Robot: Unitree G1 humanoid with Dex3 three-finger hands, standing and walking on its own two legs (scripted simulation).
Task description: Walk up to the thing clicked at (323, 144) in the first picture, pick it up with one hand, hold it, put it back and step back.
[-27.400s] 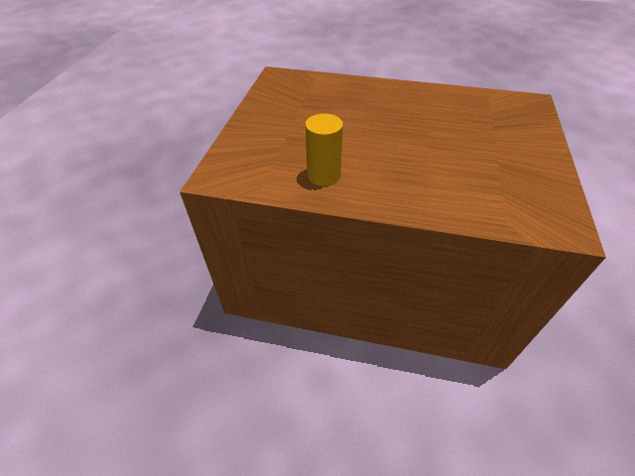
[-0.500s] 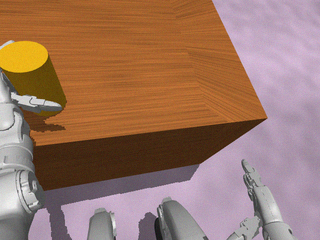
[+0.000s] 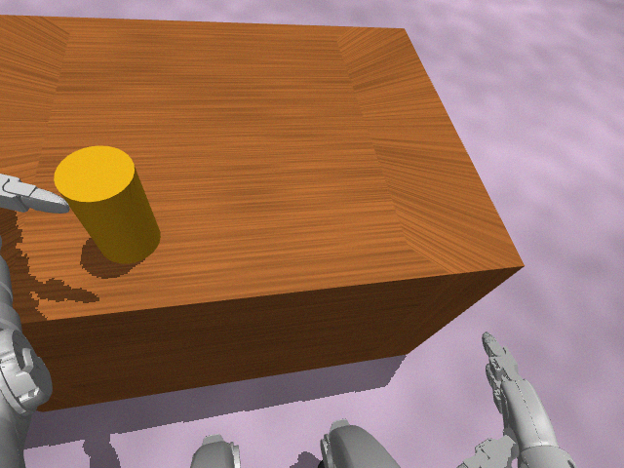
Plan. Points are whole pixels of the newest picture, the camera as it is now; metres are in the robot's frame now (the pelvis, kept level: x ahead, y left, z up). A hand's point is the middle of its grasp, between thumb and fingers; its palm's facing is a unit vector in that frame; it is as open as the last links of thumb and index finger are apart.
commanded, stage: rise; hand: left
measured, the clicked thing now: (115, 209) +0.50 +0.21 -0.01
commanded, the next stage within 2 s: sink last in 0.06 s
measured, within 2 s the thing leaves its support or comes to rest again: neither
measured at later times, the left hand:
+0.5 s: hand out of the picture +0.38 +0.39 +0.08, palm faces +0.46 -0.79 -0.41, open 17.3 cm
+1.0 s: hand out of the picture +0.18 +0.22 +0.07, palm faces +0.28 -0.91 -0.31, open 17.2 cm
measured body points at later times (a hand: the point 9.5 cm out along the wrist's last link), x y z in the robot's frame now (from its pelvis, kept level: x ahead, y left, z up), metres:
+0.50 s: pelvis +0.03 +0.01 +0.04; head +0.08 +0.03 +0.49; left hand +0.35 +0.43 +0.10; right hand +0.19 -0.24 +0.00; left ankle +0.02 +0.12 -0.65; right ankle +0.01 -0.14 -0.65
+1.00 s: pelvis +0.01 -0.01 +0.04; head +0.02 -0.03 +0.49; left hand +0.16 +0.27 +0.10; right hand +0.18 -0.27 +0.00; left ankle +0.02 +0.12 -0.65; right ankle +0.01 -0.14 -0.65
